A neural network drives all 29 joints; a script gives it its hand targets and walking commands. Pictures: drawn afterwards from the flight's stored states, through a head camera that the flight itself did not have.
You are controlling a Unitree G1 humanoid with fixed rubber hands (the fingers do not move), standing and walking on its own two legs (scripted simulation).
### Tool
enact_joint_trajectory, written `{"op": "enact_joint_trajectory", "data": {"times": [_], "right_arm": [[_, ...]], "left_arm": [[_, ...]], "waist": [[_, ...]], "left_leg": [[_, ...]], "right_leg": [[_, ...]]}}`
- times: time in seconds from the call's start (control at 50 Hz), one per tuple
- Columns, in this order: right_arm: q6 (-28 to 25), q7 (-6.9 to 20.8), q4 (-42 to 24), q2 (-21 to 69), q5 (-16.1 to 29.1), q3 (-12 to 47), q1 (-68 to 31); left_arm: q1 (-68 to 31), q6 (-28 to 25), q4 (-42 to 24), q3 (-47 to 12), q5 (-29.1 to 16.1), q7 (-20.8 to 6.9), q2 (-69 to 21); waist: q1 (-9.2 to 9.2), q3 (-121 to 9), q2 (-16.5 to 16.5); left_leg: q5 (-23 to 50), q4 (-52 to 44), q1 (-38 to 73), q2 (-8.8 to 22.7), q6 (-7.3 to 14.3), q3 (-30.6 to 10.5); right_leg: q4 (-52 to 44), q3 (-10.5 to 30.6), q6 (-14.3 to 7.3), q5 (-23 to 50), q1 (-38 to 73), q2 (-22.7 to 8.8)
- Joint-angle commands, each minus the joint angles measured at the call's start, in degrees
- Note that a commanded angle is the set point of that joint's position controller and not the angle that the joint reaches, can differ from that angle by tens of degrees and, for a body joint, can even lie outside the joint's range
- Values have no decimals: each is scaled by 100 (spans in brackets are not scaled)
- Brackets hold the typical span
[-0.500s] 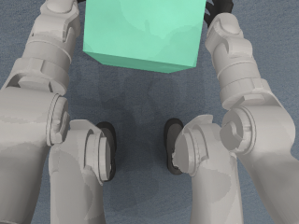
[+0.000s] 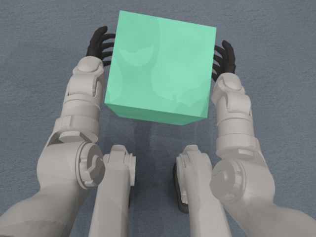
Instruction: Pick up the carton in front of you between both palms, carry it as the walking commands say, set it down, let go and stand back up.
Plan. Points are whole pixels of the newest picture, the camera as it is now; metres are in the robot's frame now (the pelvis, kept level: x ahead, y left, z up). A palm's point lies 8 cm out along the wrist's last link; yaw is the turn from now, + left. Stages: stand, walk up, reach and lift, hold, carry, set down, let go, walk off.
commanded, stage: reach and lift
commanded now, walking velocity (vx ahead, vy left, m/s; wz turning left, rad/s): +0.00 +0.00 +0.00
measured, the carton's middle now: (157, 81) +0.49 +0.01 -0.14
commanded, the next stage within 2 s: none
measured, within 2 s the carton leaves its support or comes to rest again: neither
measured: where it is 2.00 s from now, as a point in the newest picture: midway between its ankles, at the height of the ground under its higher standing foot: (153, 195)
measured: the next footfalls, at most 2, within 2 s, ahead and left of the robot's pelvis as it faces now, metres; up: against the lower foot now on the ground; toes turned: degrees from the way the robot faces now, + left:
none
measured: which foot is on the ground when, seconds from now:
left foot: down 0.00-1.00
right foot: down 0.00-1.00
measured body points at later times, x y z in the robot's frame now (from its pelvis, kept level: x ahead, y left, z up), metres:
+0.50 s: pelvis +0.04 +0.00 +0.12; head +0.22 +0.02 +0.54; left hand +0.48 +0.16 +0.08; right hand +0.47 -0.15 +0.08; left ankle +0.12 +0.12 -0.43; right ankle +0.12 -0.13 -0.43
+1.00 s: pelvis +0.09 +0.00 +0.26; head +0.15 +0.01 +0.71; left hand +0.43 +0.16 +0.23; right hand +0.43 -0.15 +0.24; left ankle +0.12 +0.12 -0.43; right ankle +0.12 -0.13 -0.43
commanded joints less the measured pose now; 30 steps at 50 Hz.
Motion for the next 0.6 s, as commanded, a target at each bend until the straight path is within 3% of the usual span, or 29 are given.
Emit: {"op": "enact_joint_trajectory", "data": {"times": [0.0,0.14,0.26,0.58], "right_arm": [[15,1561,217,5756,807,3190,-4032],[111,1654,-231,6099,1169,3977,-3377],[147,1697,-357,6196,1320,4380,-2697],[24,1814,-24,6313,1006,4286,-1054]], "left_arm": [[-3001,-115,-171,-2015,-762,-1384,-6006],[-2610,12,-1046,-2952,-1175,-1377,-6524],[-2045,91,-1420,-3493,-1404,-1292,-6860],[-464,-65,-1323,-3379,-1089,-1136,-7125]], "waist": [[91,-5619,33],[97,-6326,212],[19,-6113,404],[46,-4371,205]], "left_leg": [[359,-1270,3448,-611,229,753],[1077,-1697,4644,-618,133,717],[1302,-2184,5388,-636,47,586],[1208,-3965,7053,-572,114,192]], "right_leg": [[-1368,-733,-59,394,2986,616],[-1767,-672,-45,985,3693,637],[-2190,-590,-99,1164,4142,652],[-3936,-229,-195,1077,5683,544]]}}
